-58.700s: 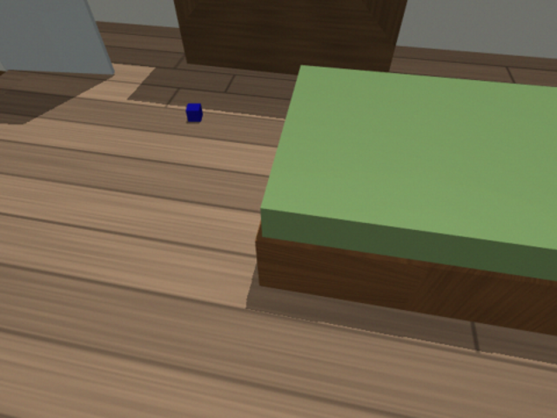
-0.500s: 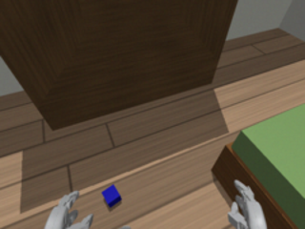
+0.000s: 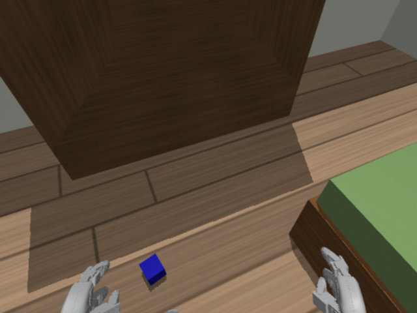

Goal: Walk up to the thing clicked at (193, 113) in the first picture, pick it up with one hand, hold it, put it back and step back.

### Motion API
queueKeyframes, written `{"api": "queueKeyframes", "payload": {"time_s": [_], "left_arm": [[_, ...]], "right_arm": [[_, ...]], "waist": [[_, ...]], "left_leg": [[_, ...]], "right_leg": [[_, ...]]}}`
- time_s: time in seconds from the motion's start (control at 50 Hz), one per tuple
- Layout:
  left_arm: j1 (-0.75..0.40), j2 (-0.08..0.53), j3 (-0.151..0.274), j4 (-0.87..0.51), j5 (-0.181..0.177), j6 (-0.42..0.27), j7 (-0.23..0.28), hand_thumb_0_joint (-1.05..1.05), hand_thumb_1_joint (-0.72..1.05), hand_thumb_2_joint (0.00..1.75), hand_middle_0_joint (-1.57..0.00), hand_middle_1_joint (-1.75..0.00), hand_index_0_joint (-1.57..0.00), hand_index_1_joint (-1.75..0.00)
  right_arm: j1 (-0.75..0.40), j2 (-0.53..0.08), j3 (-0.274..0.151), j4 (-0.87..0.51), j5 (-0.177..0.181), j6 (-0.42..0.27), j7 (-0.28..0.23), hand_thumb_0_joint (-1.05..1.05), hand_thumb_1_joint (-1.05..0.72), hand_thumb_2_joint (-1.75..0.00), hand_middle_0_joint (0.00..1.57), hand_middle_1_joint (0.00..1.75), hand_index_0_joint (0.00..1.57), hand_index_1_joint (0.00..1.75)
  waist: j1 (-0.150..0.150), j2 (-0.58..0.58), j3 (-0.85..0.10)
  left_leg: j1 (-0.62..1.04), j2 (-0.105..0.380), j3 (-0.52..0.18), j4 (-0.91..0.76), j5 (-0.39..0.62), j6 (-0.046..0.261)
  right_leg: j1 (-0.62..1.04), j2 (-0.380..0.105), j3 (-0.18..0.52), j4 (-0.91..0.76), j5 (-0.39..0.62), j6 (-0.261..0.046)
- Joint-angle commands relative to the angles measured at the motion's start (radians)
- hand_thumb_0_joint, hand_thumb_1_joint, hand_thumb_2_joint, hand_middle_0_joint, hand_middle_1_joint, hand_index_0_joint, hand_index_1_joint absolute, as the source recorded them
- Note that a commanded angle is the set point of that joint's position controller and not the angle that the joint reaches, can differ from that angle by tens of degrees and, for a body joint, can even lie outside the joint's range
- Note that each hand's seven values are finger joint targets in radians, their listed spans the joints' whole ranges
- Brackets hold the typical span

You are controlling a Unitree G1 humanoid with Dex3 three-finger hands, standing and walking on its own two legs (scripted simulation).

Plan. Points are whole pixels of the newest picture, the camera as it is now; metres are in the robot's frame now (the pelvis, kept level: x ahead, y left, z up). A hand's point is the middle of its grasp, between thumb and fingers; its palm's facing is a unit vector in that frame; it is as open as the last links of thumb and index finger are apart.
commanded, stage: home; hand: left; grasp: from above
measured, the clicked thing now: (153, 269) +0.42 +0.24 -0.67
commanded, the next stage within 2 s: stand in 0.18 s
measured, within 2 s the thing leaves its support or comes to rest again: neither
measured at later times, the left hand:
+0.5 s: hand out of the picture +0.13 +0.22 -0.10, palm faces +0.03 -0.94 -0.34, open 7.5 cm
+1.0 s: hand out of the picture +0.03 +0.24 -0.10, palm faces +0.04 -0.94 -0.33, open 7.4 cm
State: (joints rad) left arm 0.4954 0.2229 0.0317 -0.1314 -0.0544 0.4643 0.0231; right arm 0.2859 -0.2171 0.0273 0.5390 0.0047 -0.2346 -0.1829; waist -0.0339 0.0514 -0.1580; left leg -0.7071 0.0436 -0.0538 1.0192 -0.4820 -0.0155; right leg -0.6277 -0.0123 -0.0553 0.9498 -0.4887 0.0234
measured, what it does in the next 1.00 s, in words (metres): rises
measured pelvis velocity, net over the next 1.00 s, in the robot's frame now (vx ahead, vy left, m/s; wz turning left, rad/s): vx -0.01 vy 0.00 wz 0.00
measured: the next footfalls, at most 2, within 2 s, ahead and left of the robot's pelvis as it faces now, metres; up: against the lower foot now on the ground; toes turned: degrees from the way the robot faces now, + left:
none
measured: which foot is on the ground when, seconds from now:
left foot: down 0.00-1.00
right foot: down 0.00-1.00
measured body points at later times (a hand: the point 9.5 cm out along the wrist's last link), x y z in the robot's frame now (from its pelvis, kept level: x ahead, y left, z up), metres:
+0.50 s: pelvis -0.01 +0.00 +0.02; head +0.01 +0.00 +0.47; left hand +0.12 +0.27 -0.07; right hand +0.12 -0.28 -0.09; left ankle +0.02 +0.12 -0.68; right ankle -0.01 -0.14 -0.68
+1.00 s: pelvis -0.01 +0.00 +0.06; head -0.01 +0.00 +0.51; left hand +0.02 +0.29 -0.08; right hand +0.06 -0.27 -0.08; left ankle +0.02 +0.12 -0.68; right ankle -0.01 -0.14 -0.68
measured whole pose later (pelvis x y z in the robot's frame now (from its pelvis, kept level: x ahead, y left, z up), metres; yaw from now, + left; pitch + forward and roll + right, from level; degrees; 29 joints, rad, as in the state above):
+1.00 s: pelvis -0.01 +0.00 +0.06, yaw +0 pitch -4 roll +0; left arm 0.19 0.29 0.03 1.10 0.03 0.01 0.03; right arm 0.16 -0.29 -0.03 1.09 -0.03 0.00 -0.01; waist 0.02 0.01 0.07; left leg -0.16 0.01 -0.01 0.43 -0.20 0.00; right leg -0.11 -0.05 -0.03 0.41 -0.23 0.04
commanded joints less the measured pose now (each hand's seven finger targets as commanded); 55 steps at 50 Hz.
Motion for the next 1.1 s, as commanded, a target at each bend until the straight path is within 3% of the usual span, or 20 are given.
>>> {"api": "queueKeyframes", "payload": {"time_s": [0.0, 0.08, 0.14, 0.24, 0.26, 0.28, 0.3, 0.32, 0.34, 0.4, 0.52, 0.68, 0.8, 1.02, 1.08], "left_arm": [[-0.034, 0.115, 0.064, -0.207, 0.012, -0.053, 0.004, 0.0, 0.86, 0.87, -0.2, -0.29, -0.2, -0.29], [-0.015, 0.099, 0.055, -0.184, 0.009, -0.052, 0.004, 0.0, 0.77, 0.83, -0.19, -0.28, -0.19, -0.28], [-0.015, 0.106, 0.059, -0.187, 0.008, -0.057, 0.003, 0.0, 0.89, 0.89, -0.2, -0.3, -0.2, -0.3], [-0.016, 0.101, 0.057, -0.186, 0.002, -0.059, 0.004, 0.0, 0.86, 0.87, -0.2, -0.29, -0.19, -0.29], [-0.318, 0.19, 0.058, 0.165, 0.119, -0.271, 0.043, 0.0, 0.9, 0.9, -0.2, -0.3, -0.2, -0.3], [-0.205, 0.211, 0.079, 0.324, 0.121, -0.338, 0.037, 0.0, 0.9, 0.9, -0.2, -0.3, -0.2, -0.3], [-0.191, 0.219, 0.074, 0.377, 0.124, -0.367, 0.028, 0.0, 0.9, 0.9, -0.2, -0.3, -0.2, -0.3], [-0.191, 0.236, 0.063, 0.426, 0.126, -0.392, 0.025, 0.0, 0.9, 0.9, -0.2, -0.3, -0.2, -0.3], [-0.229, 0.228, 0.059, 0.462, 0.127, -0.409, 0.02, 0.0, 0.9, 0.9, -0.2, -0.3, -0.2, -0.3], [-0.275, 0.222, 0.062, 0.588, 0.108, -0.423, 0.015, 0.0, 0.9, 0.9, -0.2, -0.3, -0.2, -0.3], [-0.308, 0.21, 0.057, 0.811, 0.102, -0.464, 0.018, 0.0, 0.9, 0.9, -0.2, -0.3, -0.2, -0.3], [-0.31, 0.239, 0.05, 1.017, 0.09, -0.482, 0.019, 0.0, 0.9, 0.9, -0.2, -0.3, -0.2, -0.3], [-0.319, 0.251, 0.042, 1.117, 0.085, -0.482, 0.023, 0.0, 0.9, 0.9, -0.2, -0.3, -0.2, -0.3], [-0.335, 0.255, 0.03, 1.216, 0.086, -0.478, 0.015, 0.0, 0.9, 0.9, -0.2, -0.3, -0.2, -0.3], [-0.348, 0.263, 0.03, 1.223, 0.085, -0.482, 0.013, 0.0, 0.9, 0.9, -0.2, -0.3, -0.2, -0.3]], "right_arm": [[-0.07, -0.121, -0.051, -0.164, 0.003, -0.057, -0.017, 0.0, -0.9, -0.9, 0.2, 0.3, 0.2, 0.3], [-0.068, -0.118, -0.051, -0.161, 0.004, -0.057, -0.018, 0.0, -0.9, -0.9, 0.2, 0.3, 0.2, 0.3], [-0.065, -0.121, -0.053, -0.158, 0.003, -0.056, -0.017, 0.0, -0.9, -0.9, 0.2, 0.3, 0.2, 0.3], [-0.065, -0.121, -0.049, -0.158, 0.004, -0.056, -0.017, 0.0, -0.9, -0.9, 0.2, 0.3, 0.2, 0.3], [-0.115, -0.239, -0.088, 0.088, -0.116, 0.05, 0.043, 0.0, -0.9, -0.9, 0.2, 0.3, 0.2, 0.3], [-0.135, -0.254, -0.107, 0.103, -0.116, 0.092, 0.074, 0.0, -0.9, -0.9, 0.2, 0.3, 0.2, 0.3], [-0.122, -0.253, -0.11, 0.074, -0.118, 0.114, 0.094, 0.0, -0.9, -0.9, 0.2, 0.3, 0.2, 0.3], [-0.139, -0.26, -0.112, 0.082, -0.105, 0.126, 0.114, 0.0, -0.9, -0.9, 0.2, 0.3, 0.2, 0.3], [-0.127, -0.235, -0.108, 0.116, -0.087, 0.13, 0.134, 0.0, -0.9, -0.9, 0.2, 0.3, 0.2, 0.3], [-0.137, -0.216, -0.112, 0.168, -0.051, 0.146, 0.165, 0.0, -0.9, -0.9, 0.2, 0.3, 0.2, 0.3], [-0.154, -0.227, -0.116, 0.27, -0.058, 0.178, 0.167, 0.0, -0.9, -0.9, 0.2, 0.3, 0.2, 0.3], [-0.137, -0.242, -0.107, 0.384, -0.044, 0.201, 0.155, 0.0, -0.9, -0.9, 0.2, 0.3, 0.2, 0.3], [-0.135, -0.251, -0.102, 0.449, -0.035, 0.207, 0.15, 0.0, -0.9, -0.9, 0.2, 0.3, 0.2, 0.3], [-0.172, -0.266, -0.094, 0.511, -0.03, 0.213, 0.155, 0.0, -0.9, -0.9, 0.2, 0.3, 0.2, 0.3], [-0.169, -0.267, -0.092, 0.522, -0.03, 0.214, 0.157, 0.0, -0.9, -0.9, 0.2, 0.3, 0.2, 0.3]], "waist": [[-0.001, 0.012, -0.072], [-0.003, -0.007, -0.065], [-0.006, -0.002, -0.084], [-0.003, -0.019, -0.083], [0.066, -0.05, 0.15], [0.076, -0.096, 0.077], [0.058, -0.093, 0.085], [0.067, -0.067, 0.048], [0.055, -0.066, 0.02], [0.064, -0.109, 0.04], [0.065, -0.026, 0.097], [0.049, -0.039, 0.145], [0.047, -0.048, 0.17], [0.054, -0.046, 0.222], [0.049, -0.045, 0.214]], "left_leg": [[0.113, -0.037, 0.016, -0.18, 0.168, 0.024], [0.112, -0.034, 0.014, -0.179, 0.176, 0.024], [0.121, -0.033, 0.011, -0.172, 0.204, 0.023], [0.115, -0.035, 0.012, -0.166, 0.206, 0.026], [0.146, 0.012, -0.029, -0.264, 0.384, 0.071], [0.195, 0.009, -0.005, -0.257, 0.383, 0.088], [0.206, 0.002, -0.023, -0.27, 0.336, 0.088], [0.246, -0.009, -0.028, -0.268, 0.316, 0.089], [0.275, -0.014, -0.008, -0.271, 0.322, 0.083], [0.329, -0.024, -0.002, -0.305, 0.29, 0.068], [0.38, 0.017, -0.054, -0.444, 0.267, 0.076], [0.468, 0.031, -0.054, -0.577, 0.294, 0.057], [0.54, 0.043, -0.049, -0.639, 0.383, 0.045], [0.539, 0.053, -0.066, -0.736, 0.262, 0.035], [0.544, 0.053, -0.06, -0.734, 0.277, 0.035]], "right_leg": [[0.008, 0.033, -0.014, -0.161, 0.162, -0.022], [0.006, 0.035, -0.018, -0.155, 0.167, -0.022], [0.014, 0.036, -0.018, -0.146, 0.193, -0.021], [0.021, 0.034, -0.016, -0.152, 0.197, -0.019], [0.186, -0.038, 0.046, -0.168, 0.194, -0.054], [0.216, -0.052, 0.11, -0.213, 0.202, -0.083], [0.178, -0.041, 0.126, -0.221, 0.172, -0.106], [0.231, -0.053, 0.139, -0.226, 0.211, -0.102], [0.269, -0.074, 0.145, -0.227, 0.264, -0.091], [0.262, -0.082, 0.139, -0.293, 0.238, -0.073], [0.322, -0.068, 0.095, -0.365, 0.24, -0.045], [0.434, -0.092, 0.112, -0.521, 0.305, -0.045], [0.476, -0.098, 0.1, -0.586, 0.344, -0.034], [0.491, -0.094, 0.089, -0.65, 0.274, -0.024], [0.496, -0.101, 0.093, -0.664, 0.284, -0.024]]}}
